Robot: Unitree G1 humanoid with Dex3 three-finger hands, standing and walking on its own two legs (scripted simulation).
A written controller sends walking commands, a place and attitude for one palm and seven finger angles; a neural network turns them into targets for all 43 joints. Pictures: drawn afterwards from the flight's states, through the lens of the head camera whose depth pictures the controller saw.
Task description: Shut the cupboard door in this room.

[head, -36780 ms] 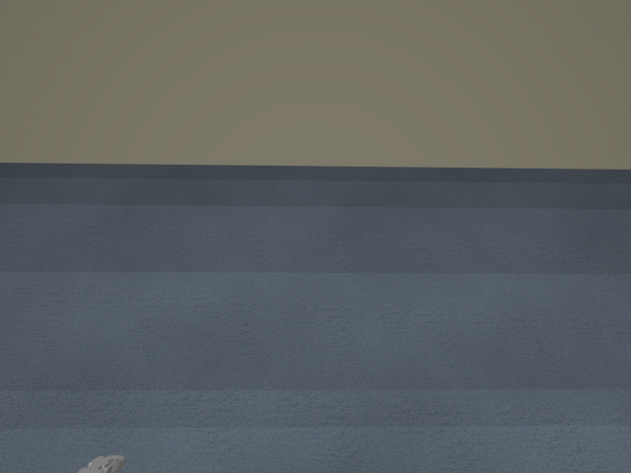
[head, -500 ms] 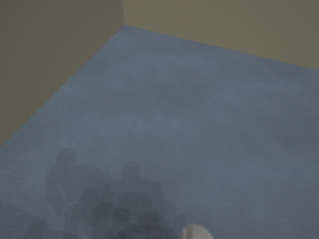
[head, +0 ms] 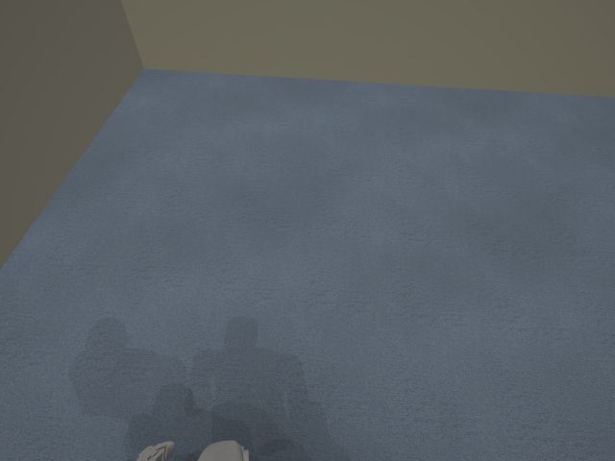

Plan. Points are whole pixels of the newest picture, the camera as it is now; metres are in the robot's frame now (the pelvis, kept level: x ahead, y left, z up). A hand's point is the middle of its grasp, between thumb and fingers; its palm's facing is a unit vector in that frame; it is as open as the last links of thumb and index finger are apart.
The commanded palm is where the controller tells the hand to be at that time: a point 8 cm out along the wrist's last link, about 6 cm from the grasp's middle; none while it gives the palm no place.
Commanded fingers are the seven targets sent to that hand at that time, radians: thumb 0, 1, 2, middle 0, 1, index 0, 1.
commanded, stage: walk around to get in front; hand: left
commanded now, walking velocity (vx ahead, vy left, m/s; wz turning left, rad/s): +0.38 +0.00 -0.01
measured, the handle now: out of the picture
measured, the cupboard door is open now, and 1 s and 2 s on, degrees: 88 88 88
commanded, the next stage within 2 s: walk to a spot facing it in 1.12 s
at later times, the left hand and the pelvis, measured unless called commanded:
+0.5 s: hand (159, 444) +0.18 +0.23 -0.18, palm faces +0.03 -0.99 -0.13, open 7.4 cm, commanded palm none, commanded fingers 0.00 0.90 0.90 -0.20 -0.30 -0.20 -0.30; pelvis +0.21 +0.06 +0.00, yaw -3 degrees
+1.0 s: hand (238, 246) +0.53 +0.15 -0.16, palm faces -0.07 -0.97 -0.21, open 7.3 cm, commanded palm none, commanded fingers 0.00 0.90 0.90 -0.20 -0.30 -0.20 -0.30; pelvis +0.42 -0.02 +0.00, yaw -6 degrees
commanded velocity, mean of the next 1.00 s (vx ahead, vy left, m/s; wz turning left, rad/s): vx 0.38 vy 0.00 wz -0.07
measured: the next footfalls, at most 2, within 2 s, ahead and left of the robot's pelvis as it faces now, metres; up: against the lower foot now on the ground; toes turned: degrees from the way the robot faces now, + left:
left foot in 0.34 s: +0.29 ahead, +0.16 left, +0.00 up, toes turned +9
right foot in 0.84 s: +0.48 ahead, -0.11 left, +0.00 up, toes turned -15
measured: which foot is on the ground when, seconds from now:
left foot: up 0.00-0.32, down 0.34-0.84, up 0.86-1.00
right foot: down 0.00-0.34, up 0.36-0.82, down 0.84-1.00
